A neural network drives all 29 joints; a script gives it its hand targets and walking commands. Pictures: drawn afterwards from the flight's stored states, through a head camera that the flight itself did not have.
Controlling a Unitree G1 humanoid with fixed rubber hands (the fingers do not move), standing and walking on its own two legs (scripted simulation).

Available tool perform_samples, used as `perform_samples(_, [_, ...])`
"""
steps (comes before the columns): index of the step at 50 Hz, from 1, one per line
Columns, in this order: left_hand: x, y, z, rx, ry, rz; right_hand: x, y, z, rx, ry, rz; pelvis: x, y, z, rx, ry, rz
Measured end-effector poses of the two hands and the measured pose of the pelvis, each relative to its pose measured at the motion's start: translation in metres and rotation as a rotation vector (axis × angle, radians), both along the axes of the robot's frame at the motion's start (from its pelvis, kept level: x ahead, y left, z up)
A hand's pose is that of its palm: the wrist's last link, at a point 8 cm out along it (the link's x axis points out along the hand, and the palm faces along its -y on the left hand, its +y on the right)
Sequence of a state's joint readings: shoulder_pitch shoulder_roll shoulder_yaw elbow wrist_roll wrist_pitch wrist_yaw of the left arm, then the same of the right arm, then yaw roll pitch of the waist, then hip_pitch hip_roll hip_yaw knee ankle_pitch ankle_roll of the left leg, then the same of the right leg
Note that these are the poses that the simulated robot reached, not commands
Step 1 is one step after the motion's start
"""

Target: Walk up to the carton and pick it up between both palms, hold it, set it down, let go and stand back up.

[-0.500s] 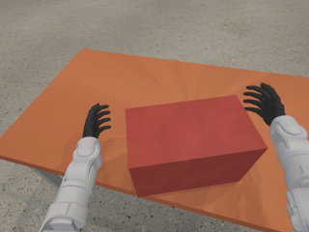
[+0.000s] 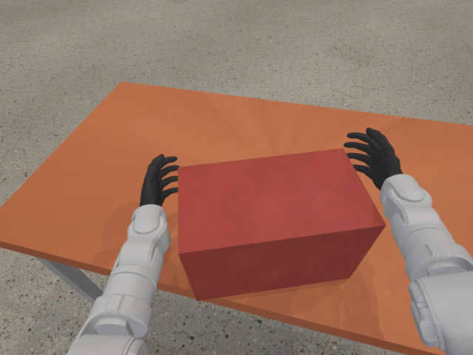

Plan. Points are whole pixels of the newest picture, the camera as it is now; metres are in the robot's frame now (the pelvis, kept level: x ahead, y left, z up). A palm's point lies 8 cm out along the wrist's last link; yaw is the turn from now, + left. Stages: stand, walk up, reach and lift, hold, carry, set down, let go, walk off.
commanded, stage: reach and lift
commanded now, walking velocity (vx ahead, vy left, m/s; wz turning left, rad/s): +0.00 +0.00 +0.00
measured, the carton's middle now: (268, 226) +0.37 +0.00 +0.01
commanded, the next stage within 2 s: none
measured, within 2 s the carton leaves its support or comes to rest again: leaves its support in 1.54 s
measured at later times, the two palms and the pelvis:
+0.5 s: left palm (151, 199) +0.36 +0.21 +0.08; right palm (379, 172) +0.45 -0.17 +0.10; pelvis +0.00 +0.00 +0.00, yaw +0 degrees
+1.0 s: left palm (151, 198) +0.36 +0.21 +0.08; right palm (377, 171) +0.45 -0.17 +0.10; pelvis +0.00 +0.00 +0.00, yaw +1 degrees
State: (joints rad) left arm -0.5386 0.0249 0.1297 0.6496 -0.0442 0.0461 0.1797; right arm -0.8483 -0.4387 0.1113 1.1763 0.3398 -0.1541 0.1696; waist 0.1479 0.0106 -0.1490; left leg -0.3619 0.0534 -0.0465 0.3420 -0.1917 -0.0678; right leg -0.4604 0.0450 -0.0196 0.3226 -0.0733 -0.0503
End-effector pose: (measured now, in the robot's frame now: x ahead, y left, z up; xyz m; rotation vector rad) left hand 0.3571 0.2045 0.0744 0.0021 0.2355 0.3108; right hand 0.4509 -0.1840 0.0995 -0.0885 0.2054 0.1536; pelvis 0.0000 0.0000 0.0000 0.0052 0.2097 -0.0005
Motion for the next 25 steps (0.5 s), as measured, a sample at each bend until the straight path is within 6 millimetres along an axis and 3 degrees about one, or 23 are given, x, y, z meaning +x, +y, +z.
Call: perform_samples(25, [0.0020,0.0040,0.0024,-0.011,-0.023,0.036,-0.0008,0.0099,0.0015,-0.003,0.013,-0.006,0.0001,-0.0011,0.0000,-0.003,-0.011,0.009])
